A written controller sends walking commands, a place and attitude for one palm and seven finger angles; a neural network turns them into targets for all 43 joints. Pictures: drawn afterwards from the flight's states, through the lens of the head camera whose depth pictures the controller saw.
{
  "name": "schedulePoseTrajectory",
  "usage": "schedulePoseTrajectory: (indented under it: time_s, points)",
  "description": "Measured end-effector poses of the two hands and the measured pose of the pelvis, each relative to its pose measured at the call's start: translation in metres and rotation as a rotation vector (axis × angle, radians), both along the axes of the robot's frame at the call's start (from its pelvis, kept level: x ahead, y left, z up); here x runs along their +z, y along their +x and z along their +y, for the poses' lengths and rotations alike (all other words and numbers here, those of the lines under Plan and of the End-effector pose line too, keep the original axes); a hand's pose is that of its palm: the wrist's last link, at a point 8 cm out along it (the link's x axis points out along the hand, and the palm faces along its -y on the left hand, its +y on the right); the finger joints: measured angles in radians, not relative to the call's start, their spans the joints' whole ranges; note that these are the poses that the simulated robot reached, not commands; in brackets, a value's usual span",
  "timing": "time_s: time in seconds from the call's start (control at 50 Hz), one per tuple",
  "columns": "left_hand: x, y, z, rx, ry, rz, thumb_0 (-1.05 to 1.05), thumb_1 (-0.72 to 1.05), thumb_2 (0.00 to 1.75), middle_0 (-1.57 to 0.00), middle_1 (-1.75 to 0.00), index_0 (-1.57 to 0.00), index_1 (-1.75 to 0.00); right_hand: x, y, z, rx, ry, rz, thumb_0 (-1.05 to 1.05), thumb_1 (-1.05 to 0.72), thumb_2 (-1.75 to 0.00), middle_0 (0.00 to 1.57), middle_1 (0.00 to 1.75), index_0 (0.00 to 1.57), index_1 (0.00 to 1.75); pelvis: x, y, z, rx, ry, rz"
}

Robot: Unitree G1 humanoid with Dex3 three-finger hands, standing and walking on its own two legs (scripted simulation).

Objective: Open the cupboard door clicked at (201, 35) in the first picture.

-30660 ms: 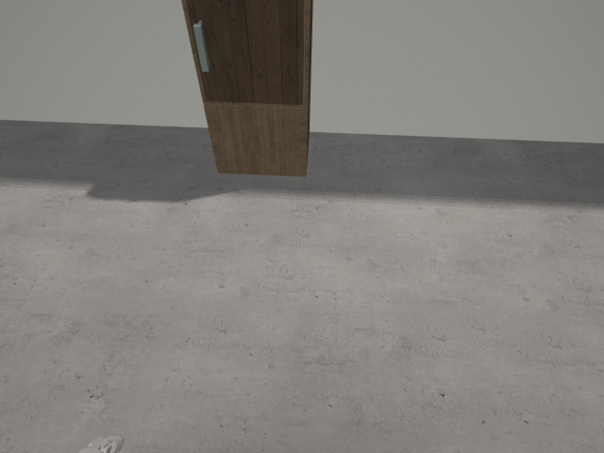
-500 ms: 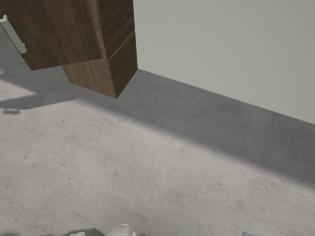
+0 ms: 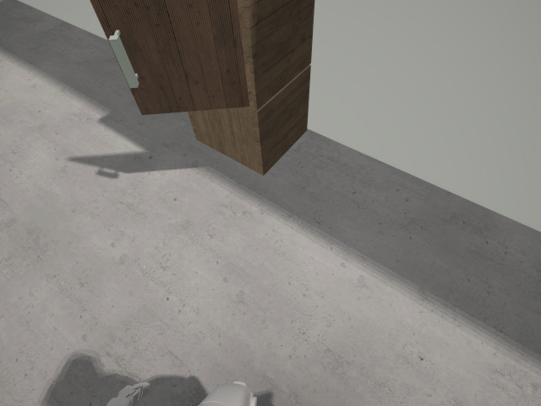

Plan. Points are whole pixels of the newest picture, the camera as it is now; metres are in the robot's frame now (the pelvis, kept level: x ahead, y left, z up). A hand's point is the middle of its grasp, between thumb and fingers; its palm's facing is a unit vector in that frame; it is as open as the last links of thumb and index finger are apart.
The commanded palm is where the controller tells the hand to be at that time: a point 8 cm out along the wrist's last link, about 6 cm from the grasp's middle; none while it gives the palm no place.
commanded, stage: turn to face it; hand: left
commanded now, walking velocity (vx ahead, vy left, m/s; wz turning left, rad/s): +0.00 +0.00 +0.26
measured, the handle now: (126, 59) +1.08 +0.53 -0.10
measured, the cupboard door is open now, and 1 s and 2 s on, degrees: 40 40 40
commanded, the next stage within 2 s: take the last steps up to it in 0.10 s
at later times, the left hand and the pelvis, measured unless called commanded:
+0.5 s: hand out of the picture +0.06 +0.22 -0.16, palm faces +0.21 -0.95 -0.22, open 7.3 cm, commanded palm none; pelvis +0.04 +0.01 +0.01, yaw +10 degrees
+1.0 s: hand out of the picture +0.04 +0.19 -0.17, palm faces +0.39 -0.91 -0.15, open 7.3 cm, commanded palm none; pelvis +0.19 +0.08 +0.00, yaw +16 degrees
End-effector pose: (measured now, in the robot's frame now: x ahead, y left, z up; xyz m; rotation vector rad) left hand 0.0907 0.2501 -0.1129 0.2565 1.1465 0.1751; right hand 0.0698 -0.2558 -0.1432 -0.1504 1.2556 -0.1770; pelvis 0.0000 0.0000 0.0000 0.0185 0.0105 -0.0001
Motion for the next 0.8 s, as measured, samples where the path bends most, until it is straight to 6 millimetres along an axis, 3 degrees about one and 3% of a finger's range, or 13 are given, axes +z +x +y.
schedulePoseTrajectory:
  time_s: [0.14,0.28,0.34,0.4,0.48,0.58,0.62,0.68,0.8]
  points:
    - [-0.005,-0.042,-0.02,0.091,-0.058,0.086,0.0,0.91,0.9,-0.2,-0.3,-0.2,-0.3,0.013,0.025,0.001,0.069,0.002,0.012,0.01,-0.91,-0.9,0.2,0.3,0.2,0.29,0.01,0.008,-0.006,0.065,0.027,-0.007]
    - [-0.032,-0.088,-0.002,0.21,-0.102,0.17,0.0,0.91,0.9,-0.2,-0.3,-0.21,-0.3,0.016,0.065,0.026,0.18,-0.04,-0.045,0.01,-0.91,-0.9,0.2,0.3,0.2,0.29,-0.003,0.015,0.008,0.122,-0.004,-0.007]
    - [-0.037,-0.097,0.008,0.237,-0.103,0.214,0.0,0.91,0.9,-0.2,-0.3,-0.2,-0.3,0.019,0.071,0.036,0.211,-0.048,-0.065,0.01,-0.91,-0.9,0.2,0.3,0.2,0.29,-0.003,0.017,0.012,0.126,0.0,-0.008]
    - [-0.029,-0.088,0.014,0.244,-0.103,0.204,0.0,0.91,0.9,-0.2,-0.3,-0.2,-0.3,0.021,0.067,0.041,0.219,-0.043,-0.056,0.01,-0.91,-0.9,0.2,0.3,0.2,0.29,0.002,0.022,0.013,0.142,-0.01,-0.003]
    - [-0.015,-0.059,0.016,0.241,-0.092,0.131,0.01,0.91,0.9,-0.19,-0.3,-0.2,-0.3,0.017,0.054,0.041,0.22,-0.017,0.002,0.01,-0.91,-0.9,0.2,0.3,0.2,0.29,0.008,0.034,0.012,0.164,-0.012,0.0]
    - [-0.008,-0.018,0.01,0.227,-0.057,0.031,0.0,0.91,0.9,-0.19,-0.3,-0.2,-0.3,-0.004,0.046,0.029,0.203,0.024,0.092,0.01,-0.9,-0.9,0.2,0.3,0.2,0.29,0.0,0.058,0.002,0.188,0.005,-0.004]
    - [-0.01,-0.01,0.006,0.245,-0.042,0.0,0.0,0.91,0.9,-0.19,-0.3,-0.2,-0.3,-0.013,0.05,0.024,0.212,0.029,0.128,0.01,-0.9,-0.9,0.2,0.3,0.2,0.29,-0.006,0.067,-0.001,0.209,0.007,-0.014]
    - [-0.005,-0.016,-0.003,0.287,-0.048,0.025,0.0,0.91,0.9,-0.19,-0.3,-0.2,-0.3,-0.009,0.071,0.022,0.229,0.028,0.152,0.01,-0.91,-0.9,0.2,0.3,0.2,0.29,0.001,0.083,0.001,0.227,0.011,-0.022]
    - [-0.001,-0.04,-0.024,0.357,-0.119,0.185,0.0,0.91,0.9,-0.2,-0.3,-0.2,-0.3,0.014,0.145,0.04,0.262,0.03,0.074,0.01,-0.91,-0.9,0.2,0.3,0.2,0.29,0.018,0.12,0.015,0.255,0.029,0.002]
